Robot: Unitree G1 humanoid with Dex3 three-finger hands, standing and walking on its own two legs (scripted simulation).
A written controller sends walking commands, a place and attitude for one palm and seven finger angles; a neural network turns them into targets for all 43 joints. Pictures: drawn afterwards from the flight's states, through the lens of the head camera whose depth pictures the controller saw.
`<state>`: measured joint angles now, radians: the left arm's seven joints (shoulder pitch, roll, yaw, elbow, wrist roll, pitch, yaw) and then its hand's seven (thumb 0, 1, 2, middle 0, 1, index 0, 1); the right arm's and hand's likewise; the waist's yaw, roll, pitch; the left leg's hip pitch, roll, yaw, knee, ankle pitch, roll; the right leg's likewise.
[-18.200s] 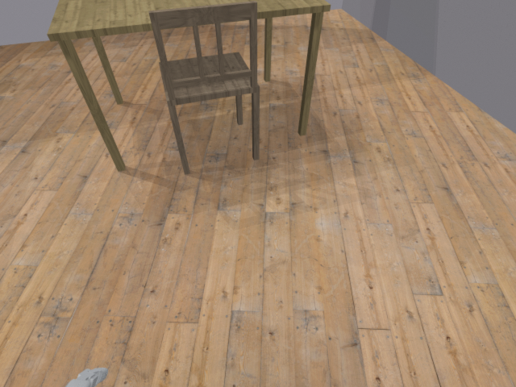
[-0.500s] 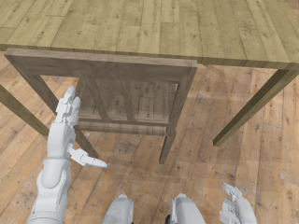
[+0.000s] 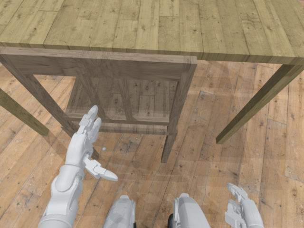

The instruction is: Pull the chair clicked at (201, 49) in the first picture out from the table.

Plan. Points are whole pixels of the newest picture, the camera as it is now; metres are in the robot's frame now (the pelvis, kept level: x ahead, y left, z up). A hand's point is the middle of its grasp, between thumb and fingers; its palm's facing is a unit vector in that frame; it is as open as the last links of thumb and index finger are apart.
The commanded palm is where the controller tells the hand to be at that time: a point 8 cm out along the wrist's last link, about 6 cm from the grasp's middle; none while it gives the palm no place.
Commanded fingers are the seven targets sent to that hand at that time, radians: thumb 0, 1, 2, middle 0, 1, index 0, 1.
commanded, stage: aim the fingers beside a spindle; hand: left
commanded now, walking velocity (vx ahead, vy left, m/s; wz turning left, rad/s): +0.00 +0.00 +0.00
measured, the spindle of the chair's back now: (94, 98) +0.46 +0.17 +0.00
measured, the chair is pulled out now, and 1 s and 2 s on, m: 0.00 0.00 0.00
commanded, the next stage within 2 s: push the fingers through the gap in 0.84 s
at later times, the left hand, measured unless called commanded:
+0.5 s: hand (94, 136) +0.32 +0.14 +0.05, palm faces -0.02 -1.00 -0.08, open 16.9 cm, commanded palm +0.30 +0.21 +0.03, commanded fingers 0.00 -0.50 0.30 -0.06 -0.08 -0.06 -0.08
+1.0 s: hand (96, 148) +0.32 +0.15 -0.01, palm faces -0.09 -1.00 +0.00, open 16.9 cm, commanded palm +0.30 +0.20 +0.02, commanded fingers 0.00 -0.50 0.30 -0.06 -0.08 -0.06 -0.08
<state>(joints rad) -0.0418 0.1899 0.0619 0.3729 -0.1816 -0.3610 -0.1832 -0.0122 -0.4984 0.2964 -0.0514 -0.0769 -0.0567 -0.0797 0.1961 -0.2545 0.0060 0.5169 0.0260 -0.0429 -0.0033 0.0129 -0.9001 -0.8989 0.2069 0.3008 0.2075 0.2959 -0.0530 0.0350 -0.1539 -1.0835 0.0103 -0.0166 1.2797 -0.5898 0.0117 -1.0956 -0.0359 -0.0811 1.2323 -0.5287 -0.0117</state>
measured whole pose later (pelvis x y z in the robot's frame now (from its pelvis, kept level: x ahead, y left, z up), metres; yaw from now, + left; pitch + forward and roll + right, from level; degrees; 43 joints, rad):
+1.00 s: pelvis +0.00 +0.00 +0.00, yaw +0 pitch +22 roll -2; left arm -0.04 0.21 0.10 0.38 -0.20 -0.37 -0.19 -0.01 -0.50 0.30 -0.05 -0.08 -0.06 -0.08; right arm 0.19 -0.25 0.01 0.52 0.03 -0.04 0.00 0.01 -0.90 -0.90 0.21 0.30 0.21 0.30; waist -0.05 0.03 -0.16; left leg -1.08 0.01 -0.02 1.28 -0.59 0.02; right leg -1.09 -0.04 -0.08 1.23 -0.53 -0.01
